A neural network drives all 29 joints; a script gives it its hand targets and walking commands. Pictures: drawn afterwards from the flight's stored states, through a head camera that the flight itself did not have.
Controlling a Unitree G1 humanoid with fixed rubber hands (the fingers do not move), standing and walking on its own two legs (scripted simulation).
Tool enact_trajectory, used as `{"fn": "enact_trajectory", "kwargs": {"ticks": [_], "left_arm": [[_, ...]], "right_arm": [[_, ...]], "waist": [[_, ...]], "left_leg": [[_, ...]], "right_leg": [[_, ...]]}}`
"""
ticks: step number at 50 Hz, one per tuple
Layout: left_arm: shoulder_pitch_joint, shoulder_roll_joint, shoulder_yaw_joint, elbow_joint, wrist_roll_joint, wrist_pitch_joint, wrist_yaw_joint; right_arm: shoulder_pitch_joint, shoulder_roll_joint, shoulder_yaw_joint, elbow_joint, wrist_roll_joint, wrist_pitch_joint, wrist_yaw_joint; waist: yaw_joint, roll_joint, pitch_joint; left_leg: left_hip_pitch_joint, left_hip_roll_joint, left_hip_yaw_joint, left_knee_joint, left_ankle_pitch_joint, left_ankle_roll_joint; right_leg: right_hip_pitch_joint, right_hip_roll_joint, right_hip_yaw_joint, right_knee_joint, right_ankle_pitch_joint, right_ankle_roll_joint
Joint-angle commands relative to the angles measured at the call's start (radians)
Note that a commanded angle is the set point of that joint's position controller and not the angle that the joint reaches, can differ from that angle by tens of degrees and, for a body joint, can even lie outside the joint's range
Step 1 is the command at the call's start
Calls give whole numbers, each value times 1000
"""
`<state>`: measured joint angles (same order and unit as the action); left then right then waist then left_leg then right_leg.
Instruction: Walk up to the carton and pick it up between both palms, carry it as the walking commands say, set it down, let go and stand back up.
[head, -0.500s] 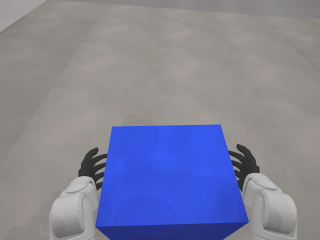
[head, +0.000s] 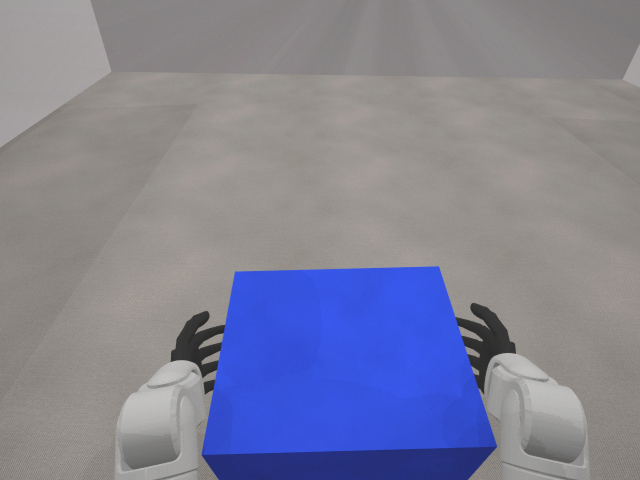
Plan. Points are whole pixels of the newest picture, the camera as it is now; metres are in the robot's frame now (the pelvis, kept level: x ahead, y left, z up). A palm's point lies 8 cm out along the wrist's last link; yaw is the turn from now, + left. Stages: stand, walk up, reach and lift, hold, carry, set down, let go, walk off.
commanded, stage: carry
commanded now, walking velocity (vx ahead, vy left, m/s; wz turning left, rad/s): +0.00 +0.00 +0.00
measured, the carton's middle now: (340, 388) +0.26 +0.00 +0.02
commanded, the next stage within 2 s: none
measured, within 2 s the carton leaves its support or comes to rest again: neither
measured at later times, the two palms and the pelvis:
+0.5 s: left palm (114, 441) +0.15 +0.23 +0.09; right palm (470, 412) +0.18 -0.12 +0.11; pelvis -0.08 +0.03 +0.02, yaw +2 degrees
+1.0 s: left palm out of the picture +0.11 +0.20 +0.10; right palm (516, 475) +0.13 -0.15 +0.10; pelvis -0.12 +0.02 +0.02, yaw +1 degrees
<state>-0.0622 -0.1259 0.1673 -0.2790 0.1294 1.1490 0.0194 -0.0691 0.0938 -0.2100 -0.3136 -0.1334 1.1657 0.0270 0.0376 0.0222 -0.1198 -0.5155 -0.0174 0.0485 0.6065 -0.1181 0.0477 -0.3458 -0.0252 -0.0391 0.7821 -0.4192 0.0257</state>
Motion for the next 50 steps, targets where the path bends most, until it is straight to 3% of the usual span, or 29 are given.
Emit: {"fn": "enact_trajectory", "kwargs": {"ticks": [1,2,3,4,5,6,7,8,9,10,11,13,14,15,16,17,18,19,20,22,24,26,28,30,33,34,38,43,50], "left_arm": [[-550,-675,-745,-137,-375,-45,-189],[-587,-705,-793,-207,-423,-43,-187],[-621,-726,-800,-231,-447,-43,-190],[-596,-732,-789,-241,-460,-36,-192],[-547,-742,-782,-243,-456,-24,-195],[-543,-776,-775,-277,-469,-21,-203],[-576,-792,-769,-303,-482,-18,-214],[-606,-774,-791,-339,-503,-13,-217],[-576,-776,-802,-343,-490,-3,-220],[-548,-757,-752,-266,-445,-8,-221],[-500,-703,-617,-60,-332,-46,-222],[-539,-722,-735,-278,-405,-47,-213],[-541,-723,-760,-317,-419,-37,-205],[-523,-692,-748,-290,-403,-26,-196],[-435,-618,-612,-53,-277,-46,-193],[-363,-610,-604,-7,-247,-68,-188],[-401,-670,-763,-240,-371,-47,-185],[-433,-693,-785,-232,-397,-24,-187],[-492,-723,-809,-260,-434,-14,-191],[-514,-726,-784,-207,-416,-12,-199],[-505,-698,-728,-140,-376,-37,-200],[-525,-700,-735,-165,-387,-50,-200],[-523,-723,-768,-223,-412,-48,-200],[-514,-731,-782,-256,-426,-38,-201],[-486,-706,-712,-148,-361,-60,-205],[-480,-706,-716,-152,-357,-73,-204],[-469,-680,-676,-91,-328,-105,-205],[-447,-649,-654,-39,-309,-110,-207],[-483,-640,-644,-26,-304,-122,-207]], "right_arm": [[-600,681,723,-50,405,-41,207],[-617,724,757,-111,430,-42,211],[-618,762,767,-116,426,-43,211],[-615,770,782,-154,424,-40,202],[-566,787,791,-182,433,-38,192],[-556,778,820,-247,447,-39,181],[-567,801,827,-279,448,-39,172],[-576,785,844,-311,464,-40,160],[-560,778,847,-313,458,-36,158],[-526,767,785,-213,410,-43,158],[-482,719,654,3,310,-80,158],[-531,737,779,-202,413,-72,156],[-548,733,810,-245,441,-58,155],[-541,715,805,-215,438,-43,151],[-485,641,668,20,322,-67,148],[-420,622,643,64,290,-95,151],[-422,676,778,-168,402,-77,153],[-413,697,792,-187,416,-54,155],[-433,725,814,-214,431,-45,157],[-421,724,756,-118,388,-39,160],[-400,696,689,-38,337,-65,160],[-416,699,699,-76,344,-79,158],[-424,719,733,-137,366,-76,158],[-424,733,764,-182,384,-66,156],[-404,710,700,-77,327,-91,157],[-437,710,716,-108,337,-99,158],[-448,693,698,-62,311,-128,158],[-440,661,704,-15,294,-123,153],[-478,660,703,15,298,-129,157]], "waist": [[5,358,-99],[17,314,-122],[23,250,-145],[28,105,-191],[-2,-217,-212],[-46,-498,-200],[-66,-396,-133],[-68,-304,-158],[-64,-267,-161],[-62,-215,-177],[-58,-139,-206],[-51,-120,-217],[-49,-152,-210],[-59,-165,-215],[-62,-122,-258],[-55,18,-297],[-49,160,-285],[-58,169,-248],[-59,103,-214],[-62,77,-207],[-62,97,-208],[-58,105,-210],[-45,72,-239],[-48,11,-298],[-53,-21,-325],[-50,-40,-304],[-46,-59,-242],[-51,-93,-182],[-52,-77,-134]], "left_leg": [[-215,146,-91,-796,-686,-274],[-131,105,-33,-744,-616,-309],[-50,77,11,-646,-532,-327],[142,8,52,-411,-442,-296],[195,-20,43,-126,-313,-231],[126,16,6,187,-306,-103],[11,31,-10,315,-248,-67],[33,40,-50,426,-137,-59],[47,-4,-19,574,-156,-60],[73,-16,-21,623,-164,-49],[87,-17,-25,529,-176,-33],[46,2,-42,156,-262,-14],[78,2,-34,-43,-277,-14],[164,5,-25,-281,-167,-24],[292,77,-104,-341,-14,-19],[439,165,-196,-218,406,1],[536,252,-302,-160,666,39],[578,292,-302,-167,764,60],[545,283,-267,-162,863,67],[488,280,-262,-216,769,67],[463,263,-244,-223,666,79],[429,235,-231,-231,518,86],[376,195,-194,-218,389,64],[345,151,-160,-178,328,21],[290,114,-137,-164,202,1],[309,108,-129,-173,142,4],[300,118,-133,-183,48,31],[254,119,-143,-202,-46,42],[207,113,-154,-231,-152,50]], "right_leg": [[268,177,-254,224,-126,-56],[242,179,-275,112,-194,-71],[242,153,-276,-101,-252,-94],[192,124,-240,-409,-264,-133],[138,-73,88,-647,-374,-155],[24,-309,393,-611,-391,-192],[-15,-378,413,-653,-374,-234],[-44,-356,309,-643,-216,-229],[-90,-308,237,-651,-134,-224],[-69,-265,161,-613,-17,-197],[6,-217,84,-537,142,-165],[170,-203,84,-374,432,-176],[222,-200,82,-312,623,-174],[262,-193,74,-260,706,-153],[230,-176,80,-200,620,-116],[103,-130,67,-157,405,-80],[-59,-79,26,-135,115,-45],[-153,-44,3,-113,-34,-25],[-140,-29,7,-100,-18,-27],[-115,-8,-11,-35,8,-33],[-86,-8,-5,-70,14,-44],[-34,-2,-4,-162,43,-55],[95,-16,0,-294,189,-67],[212,-68,49,-301,338,-88],[264,-118,62,-266,472,-98],[207,-127,75,-278,425,-100],[126,-111,76,-323,274,-94],[97,-112,76,-351,181,-93],[66,-109,77,-369,88,-93]]}}
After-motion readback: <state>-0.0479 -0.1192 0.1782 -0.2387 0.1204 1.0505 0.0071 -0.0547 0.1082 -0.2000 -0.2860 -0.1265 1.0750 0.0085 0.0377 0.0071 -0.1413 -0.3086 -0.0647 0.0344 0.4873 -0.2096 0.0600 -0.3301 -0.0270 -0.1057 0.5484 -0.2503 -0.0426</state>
